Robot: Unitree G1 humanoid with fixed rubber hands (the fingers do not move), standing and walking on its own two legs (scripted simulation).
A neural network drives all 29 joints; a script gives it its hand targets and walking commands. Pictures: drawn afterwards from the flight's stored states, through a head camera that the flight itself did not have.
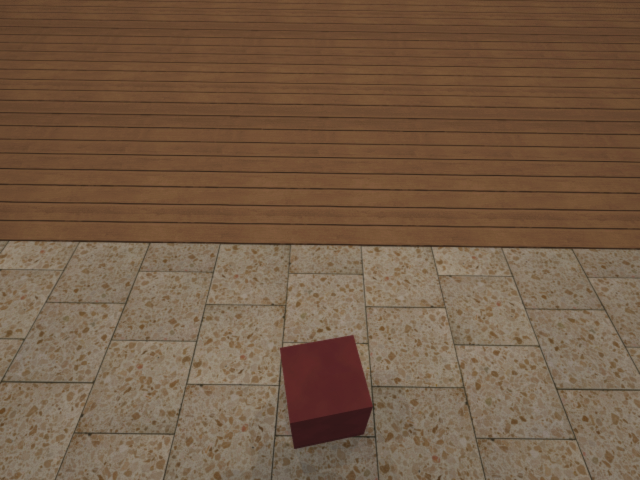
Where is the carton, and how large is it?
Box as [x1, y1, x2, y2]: [280, 335, 372, 448]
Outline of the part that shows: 353,335 280,348 289,420 294,448 363,433 372,405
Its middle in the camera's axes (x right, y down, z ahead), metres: +0.00 +0.44 +1.11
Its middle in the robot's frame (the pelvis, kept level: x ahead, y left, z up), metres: +0.46 +0.01 -0.65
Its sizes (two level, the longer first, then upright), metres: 0.210 0.200 0.250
